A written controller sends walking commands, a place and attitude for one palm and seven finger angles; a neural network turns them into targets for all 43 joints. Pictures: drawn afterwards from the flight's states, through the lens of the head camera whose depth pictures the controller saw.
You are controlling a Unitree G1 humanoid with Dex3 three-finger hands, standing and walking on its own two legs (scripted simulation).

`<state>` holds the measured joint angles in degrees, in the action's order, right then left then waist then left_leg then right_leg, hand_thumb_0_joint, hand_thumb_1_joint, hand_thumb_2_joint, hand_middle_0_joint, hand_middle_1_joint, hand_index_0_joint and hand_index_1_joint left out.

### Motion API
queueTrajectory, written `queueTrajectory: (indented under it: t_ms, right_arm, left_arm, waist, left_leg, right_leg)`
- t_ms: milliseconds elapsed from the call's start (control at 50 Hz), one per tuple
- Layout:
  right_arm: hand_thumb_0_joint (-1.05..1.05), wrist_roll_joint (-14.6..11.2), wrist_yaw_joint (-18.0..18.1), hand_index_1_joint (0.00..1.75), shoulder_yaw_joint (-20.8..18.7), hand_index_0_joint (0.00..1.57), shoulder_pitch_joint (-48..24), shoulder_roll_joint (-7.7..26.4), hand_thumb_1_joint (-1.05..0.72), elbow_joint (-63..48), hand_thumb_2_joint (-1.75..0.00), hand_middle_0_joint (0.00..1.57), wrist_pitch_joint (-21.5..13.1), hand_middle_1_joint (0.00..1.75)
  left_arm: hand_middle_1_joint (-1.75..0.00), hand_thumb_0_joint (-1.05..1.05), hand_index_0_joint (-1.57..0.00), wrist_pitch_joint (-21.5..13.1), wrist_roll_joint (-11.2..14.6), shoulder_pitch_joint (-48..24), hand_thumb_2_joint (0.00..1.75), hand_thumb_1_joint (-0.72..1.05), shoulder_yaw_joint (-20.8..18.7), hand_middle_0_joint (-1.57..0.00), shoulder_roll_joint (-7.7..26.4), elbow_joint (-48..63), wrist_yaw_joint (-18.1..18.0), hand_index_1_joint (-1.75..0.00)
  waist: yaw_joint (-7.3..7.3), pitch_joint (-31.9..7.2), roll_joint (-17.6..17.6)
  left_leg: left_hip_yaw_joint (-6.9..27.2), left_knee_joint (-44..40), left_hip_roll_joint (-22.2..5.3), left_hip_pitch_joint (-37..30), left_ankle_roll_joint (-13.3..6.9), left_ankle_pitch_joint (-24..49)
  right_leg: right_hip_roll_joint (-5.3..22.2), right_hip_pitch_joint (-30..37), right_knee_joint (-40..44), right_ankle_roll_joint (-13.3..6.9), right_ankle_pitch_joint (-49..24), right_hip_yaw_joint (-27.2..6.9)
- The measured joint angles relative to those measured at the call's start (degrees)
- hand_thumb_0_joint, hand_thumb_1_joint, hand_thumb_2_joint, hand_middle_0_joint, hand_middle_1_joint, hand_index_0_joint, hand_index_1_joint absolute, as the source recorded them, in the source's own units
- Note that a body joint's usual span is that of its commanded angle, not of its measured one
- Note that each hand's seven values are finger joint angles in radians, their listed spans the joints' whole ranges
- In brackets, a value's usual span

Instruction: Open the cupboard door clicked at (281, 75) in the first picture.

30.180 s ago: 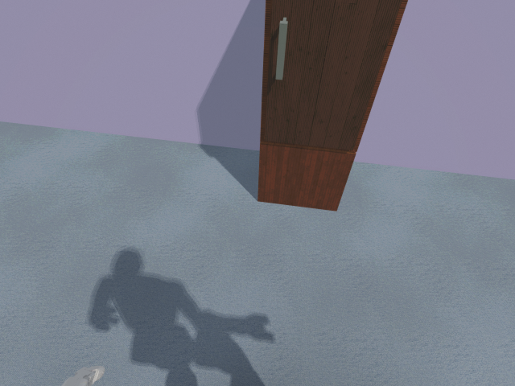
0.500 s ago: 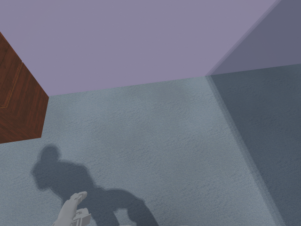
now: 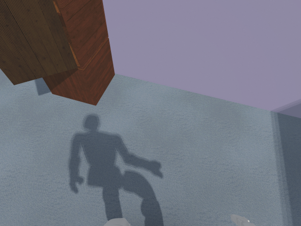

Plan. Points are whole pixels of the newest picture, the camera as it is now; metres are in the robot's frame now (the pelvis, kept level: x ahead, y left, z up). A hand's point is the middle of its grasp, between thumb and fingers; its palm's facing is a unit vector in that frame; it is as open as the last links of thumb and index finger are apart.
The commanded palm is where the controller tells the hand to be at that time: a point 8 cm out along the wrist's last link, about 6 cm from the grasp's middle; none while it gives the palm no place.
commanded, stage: turn to face it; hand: left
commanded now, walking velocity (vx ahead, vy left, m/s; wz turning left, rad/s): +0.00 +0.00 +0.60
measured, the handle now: out of the picture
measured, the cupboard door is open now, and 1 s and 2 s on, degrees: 44 44 44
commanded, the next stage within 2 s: take the last steps up to it in 0.84 s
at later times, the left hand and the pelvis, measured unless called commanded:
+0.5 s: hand out of the picture +0.10 +0.24 -0.15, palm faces +0.23 -0.95 -0.23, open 7.4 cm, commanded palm none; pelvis +0.01 +0.01 +0.01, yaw +14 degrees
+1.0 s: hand out of the picture -0.05 +0.14 -0.14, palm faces +0.54 -0.80 -0.27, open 7.3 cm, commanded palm none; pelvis +0.02 -0.04 +0.01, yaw +31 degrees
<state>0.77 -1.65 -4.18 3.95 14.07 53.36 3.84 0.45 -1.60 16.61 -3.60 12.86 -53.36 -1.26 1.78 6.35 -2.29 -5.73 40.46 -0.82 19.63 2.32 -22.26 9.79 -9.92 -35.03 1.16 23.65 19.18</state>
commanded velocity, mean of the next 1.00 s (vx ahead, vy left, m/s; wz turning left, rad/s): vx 0.02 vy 0.01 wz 0.47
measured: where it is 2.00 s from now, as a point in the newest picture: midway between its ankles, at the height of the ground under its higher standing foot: outside the picture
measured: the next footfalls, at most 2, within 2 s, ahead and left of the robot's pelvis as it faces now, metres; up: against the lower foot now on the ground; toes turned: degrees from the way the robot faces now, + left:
left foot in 0.02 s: +0.04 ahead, +0.11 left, +0.00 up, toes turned +7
right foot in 0.64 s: +0.06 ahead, -0.12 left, +0.00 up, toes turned +19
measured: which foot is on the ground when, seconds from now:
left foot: up 0.00-0.00, down 0.02-0.64, up 0.66-1.00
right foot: down 0.00-0.02, up 0.04-0.62, down 0.64-1.00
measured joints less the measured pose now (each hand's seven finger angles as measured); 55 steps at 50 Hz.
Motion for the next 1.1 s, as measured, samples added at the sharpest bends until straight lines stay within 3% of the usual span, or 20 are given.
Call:
queueTrajectory:
  t_ms: [40, 80, 160, 260, 360, 540, 580, 640, 700, 760, 800, 860, 940, 1100]
  right_arm:
    - [0.00, 0.22, -0.12, 0.30, 0.14, 0.19, -0.77, -0.26, -0.91, -1.40, -0.90, 0.20, -1.38, 0.30]
    - [0.00, 0.14, 0.11, 0.30, 0.61, 0.19, -1.09, -0.76, -0.91, -2.23, -0.90, 0.20, -2.33, 0.30]
    - [0.00, 0.25, 1.36, 0.30, 1.35, 0.20, 0.40, -1.21, -0.90, -2.40, -0.90, 0.20, -2.67, 0.30]
    - [0.00, 0.07, 1.70, 0.30, 1.96, 0.20, 3.16, -2.15, -0.90, -1.01, -0.90, 0.20, -2.88, 0.30]
    - [0.00, 0.18, 1.56, 0.30, 1.95, 0.20, 6.55, -3.32, -0.90, 0.47, -0.90, 0.20, -2.79, 0.30]
    - [0.00, 0.79, 1.79, 0.30, 0.88, 0.20, 11.12, -3.33, -0.90, 2.31, -0.90, 0.20, -2.01, 0.30]
    - [0.00, 0.87, 1.84, 0.30, 0.52, 0.20, 11.58, -2.92, -0.90, 2.56, -0.90, 0.20, -1.58, 0.30]
    - [0.00, 0.45, 1.83, 0.30, -0.10, 0.20, 12.22, -2.29, -0.90, 2.91, -0.90, 0.20, -1.03, 0.30]
    - [0.00, 0.21, 1.74, 0.30, -0.92, 0.20, 11.11, -1.11, -0.90, 3.57, -0.90, 0.20, -0.34, 0.30]
    - [0.00, 0.39, 1.26, 0.30, -1.36, 0.20, 10.35, -0.16, -0.90, 3.78, -0.90, 0.20, 0.25, 0.30]
    - [0.00, 0.34, 1.02, 0.30, -1.36, 0.20, 9.81, 0.20, -0.90, 3.82, -0.90, 0.20, 0.47, 0.30]
    - [0.00, 0.30, 0.93, 0.30, -1.24, 0.19, 8.76, 0.38, -0.90, 4.08, -0.90, 0.20, 0.71, 0.30]
    - [0.00, 0.30, 1.18, 0.30, -0.88, 0.19, 6.62, 0.44, -0.91, 4.49, -0.90, 0.20, 0.96, 0.30]
    - [0.00, 0.18, 0.68, 0.30, 0.47, 0.19, 1.25, -0.60, -0.91, 3.45, -0.90, 0.20, -0.24, 0.30]
  left_arm:
    - [-0.29, 0.01, -0.20, 0.67, 0.46, 0.82, 0.90, 0.91, -0.43, -0.21, 1.20, -0.81, 0.38, -0.30]
    - [-0.29, 0.01, -0.20, 2.51, 0.60, -0.21, 0.90, 0.91, -0.71, -0.20, 2.22, -1.50, 0.22, -0.30]
    - [-0.29, 0.01, -0.20, 3.55, 0.37, -3.00, 0.90, 0.91, -1.00, -0.20, 2.17, -1.44, 0.28, -0.30]
    - [-0.29, 0.01, -0.19, 2.57, 0.28, -6.23, 0.90, 0.91, -0.83, -0.20, 1.66, 0.44, 0.68, -0.30]
    - [-0.29, 0.01, -0.20, 2.41, 0.36, -8.98, 0.90, 0.91, -0.69, -0.20, 1.30, 1.57, 0.54, -0.30]
    - [-0.29, 0.01, -0.20, 2.38, 1.01, -13.11, 0.90, 0.91, 0.01, -0.20, -0.22, 2.81, 0.16, -0.30]
    - [-0.29, 0.01, -0.20, 2.10, 1.25, -13.64, 0.90, 0.91, 0.27, -0.20, -0.78, 3.30, 0.06, -0.30]
    - [-0.29, 0.01, -0.20, 0.97, 1.44, -13.28, 0.90, 0.91, 0.70, -0.20, -1.43, 4.11, -0.05, -0.30]
    - [-0.29, 0.01, -0.20, 0.21, 0.91, -12.11, 0.90, 0.91, 1.48, -0.20, -2.72, 3.62, -0.47, -0.30]
    - [-0.29, 0.01, -0.20, 0.21, 1.03, -9.86, 0.90, 0.90, 1.91, -0.20, -3.73, 2.70, -0.61, -0.30]
    - [-0.29, 0.01, -0.20, 0.05, 1.12, -8.34, 0.90, 0.90, 2.02, -0.20, -4.13, 2.03, -0.57, -0.30]
    - [-0.29, 0.01, -0.20, -0.42, 1.03, -6.13, 0.90, 0.90, 2.04, -0.21, -4.51, 1.17, -0.50, -0.30]
    - [-0.30, 0.00, -0.20, -1.09, 0.71, -3.26, 0.90, 0.92, 1.43, -0.21, -3.94, 0.24, -0.73, -0.30]
    - [-0.29, 0.01, -0.20, -1.53, -0.23, 2.71, 0.90, 0.91, 0.67, -0.21, -2.24, -3.97, 0.16, -0.30]
  waist:
    - [-0.12, -0.30, -1.03]
    - [0.23, 0.15, -1.92]
    - [0.26, -0.35, -0.85]
    - [-0.22, -1.00, -0.03]
    - [-1.58, -1.75, 0.29]
    - [-4.61, -1.79, 2.10]
    - [-5.12, -1.71, 2.93]
    - [-4.90, -2.25, 3.64]
    - [-4.91, -1.47, 5.19]
    - [-5.05, -1.54, 5.16]
    - [-5.06, -1.79, 4.85]
    - [-4.37, -2.11, 4.05]
    - [-2.49, -2.27, 3.20]
    - [1.47, -2.20, 1.33]
  left_leg:
    - [-0.53, -4.27, 1.16, -1.56, -3.21, 3.65]
    - [0.04, -2.35, 2.08, -0.61, -5.72, 2.57]
    - [2.27, -6.66, 2.59, -2.31, -6.39, 4.81]
    - [4.73, -13.34, 3.53, -5.04, -7.03, 8.74]
    - [7.48, -15.44, 4.39, -5.49, -6.95, 10.22]
    - [12.58, -13.76, 5.80, -2.97, -5.20, 10.47]
    - [13.90, -12.71, 6.07, -1.99, -4.43, 10.26]
    - [15.46, -9.53, 7.00, 0.09, -2.88, 9.02]
    - [13.59, 5.55, 6.72, 4.85, -1.25, -2.79]
    - [9.97, 21.24, 5.11, 8.90, 0.30, -2.82]
    - [8.86, 26.00, 3.45, 9.94, 1.04, -0.50]
    - [8.52, 26.93, 1.45, 9.63, 1.71, 1.24]
    - [8.37, 22.19, 0.09, 7.31, 1.93, -0.33]
    - [3.91, 7.65, 0.41, 1.05, 0.41, -3.71]
  right_leg:
    - [1.45, -3.33, -7.86, 1.36, 3.06, -1.47]
    - [-0.11, -8.62, -19.45, 2.24, 8.05, -8.34]
    - [-2.84, -16.14, -31.15, 3.52, 3.73, -15.30]
    - [-3.29, -20.37, -32.29, 4.81, -3.76, -19.26]
    - [-4.01, -20.33, -29.01, 5.58, -5.17, -20.49]
    - [-7.58, -14.72, -15.68, 4.55, -0.24, -20.63]
    - [-8.76, -12.13, -10.14, 3.85, 0.15, -20.52]
    - [-9.63, -5.76, 2.96, 2.08, -5.48, -19.88]
    - [-9.69, -4.18, 3.48, -2.45, -4.64, -17.67]
    - [-8.36, -1.46, 5.70, -3.29, -5.17, -15.43]
    - [-7.68, -0.05, 7.14, -3.33, -5.62, -13.90]
    - [-6.81, 1.15, 8.19, -3.47, -5.72, -11.77]
    - [-5.92, 1.61, 8.13, -3.48, -5.32, -9.51]
    - [-3.75, 1.59, 7.14, -1.60, -4.36, -6.35]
